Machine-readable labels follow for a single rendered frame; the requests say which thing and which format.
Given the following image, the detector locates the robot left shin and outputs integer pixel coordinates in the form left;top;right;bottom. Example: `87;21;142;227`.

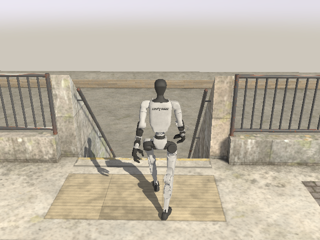
147;156;158;185

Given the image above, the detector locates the robot left hand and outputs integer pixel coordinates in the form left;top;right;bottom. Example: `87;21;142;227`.
132;148;144;163

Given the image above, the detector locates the left robot upper arm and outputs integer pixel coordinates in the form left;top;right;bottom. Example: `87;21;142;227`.
138;100;150;129

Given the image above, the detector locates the left robot thigh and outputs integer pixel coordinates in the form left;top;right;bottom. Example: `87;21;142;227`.
143;138;156;164

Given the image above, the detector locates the left robot forearm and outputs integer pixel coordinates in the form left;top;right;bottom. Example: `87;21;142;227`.
133;122;144;149

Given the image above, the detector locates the right robot forearm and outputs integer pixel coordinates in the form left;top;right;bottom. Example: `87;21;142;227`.
178;120;186;137

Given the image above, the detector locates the right robot upper arm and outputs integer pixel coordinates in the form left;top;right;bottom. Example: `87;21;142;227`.
171;100;183;127

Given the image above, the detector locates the robot right hand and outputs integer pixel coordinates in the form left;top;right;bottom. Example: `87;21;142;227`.
173;134;185;144

